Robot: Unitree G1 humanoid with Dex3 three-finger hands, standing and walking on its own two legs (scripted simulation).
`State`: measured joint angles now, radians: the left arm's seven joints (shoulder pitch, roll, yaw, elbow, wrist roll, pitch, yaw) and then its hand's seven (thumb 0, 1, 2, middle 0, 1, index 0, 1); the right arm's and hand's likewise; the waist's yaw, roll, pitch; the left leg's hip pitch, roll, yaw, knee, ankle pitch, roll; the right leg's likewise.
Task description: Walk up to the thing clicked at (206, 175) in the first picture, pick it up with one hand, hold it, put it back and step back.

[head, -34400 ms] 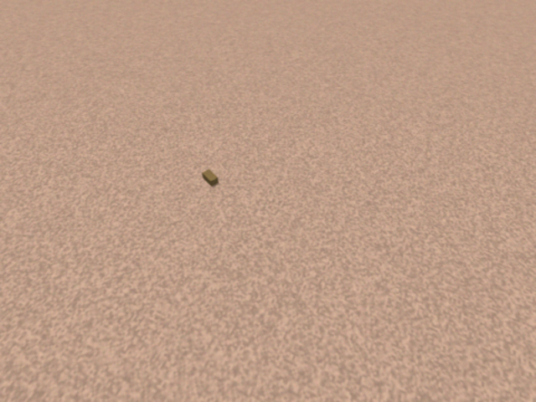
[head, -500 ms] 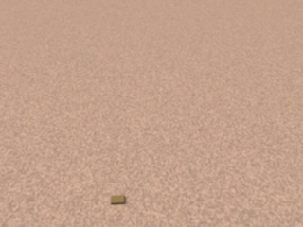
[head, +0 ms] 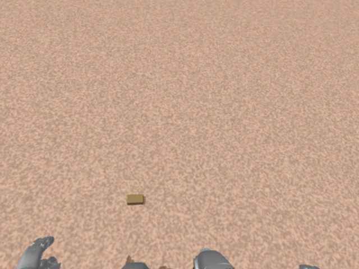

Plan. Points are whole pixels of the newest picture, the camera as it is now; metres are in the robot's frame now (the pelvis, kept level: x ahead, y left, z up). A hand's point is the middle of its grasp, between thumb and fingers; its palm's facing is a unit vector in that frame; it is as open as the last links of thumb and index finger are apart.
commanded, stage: step back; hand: left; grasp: from above
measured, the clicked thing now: (135, 199) +0.48 +0.17 -0.74
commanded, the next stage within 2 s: none
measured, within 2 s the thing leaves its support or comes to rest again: neither
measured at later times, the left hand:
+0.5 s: hand out of the picture +0.03 +0.25 -0.13, palm faces -0.08 -0.91 -0.40, open 7.4 cm
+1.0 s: hand out of the picture -0.13 +0.27 -0.15, palm faces -0.09 -0.92 -0.39, open 7.4 cm
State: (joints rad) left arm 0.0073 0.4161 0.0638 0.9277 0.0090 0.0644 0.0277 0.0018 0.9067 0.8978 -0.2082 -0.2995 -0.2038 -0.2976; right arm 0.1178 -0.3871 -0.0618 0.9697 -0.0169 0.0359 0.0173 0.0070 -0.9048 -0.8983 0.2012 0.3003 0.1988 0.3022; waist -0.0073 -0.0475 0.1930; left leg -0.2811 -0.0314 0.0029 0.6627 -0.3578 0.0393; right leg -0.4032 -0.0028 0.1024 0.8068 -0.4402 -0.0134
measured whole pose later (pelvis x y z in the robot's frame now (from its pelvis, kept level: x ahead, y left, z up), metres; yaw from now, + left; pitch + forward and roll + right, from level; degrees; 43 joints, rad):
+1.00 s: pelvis -0.24 +0.00 +0.00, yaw -6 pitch -3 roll -1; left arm 0.19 0.41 0.09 0.83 0.02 0.07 0.01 0.00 0.91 0.90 -0.21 -0.30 -0.20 -0.30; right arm 0.12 -0.37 -0.04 0.80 -0.03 0.02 -0.01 0.01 -0.90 -0.90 0.21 0.30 0.20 0.30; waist 0.02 -0.03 0.19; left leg -0.36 0.05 0.02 0.62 -0.21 0.01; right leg -0.34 0.05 0.11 0.96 -0.50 0.03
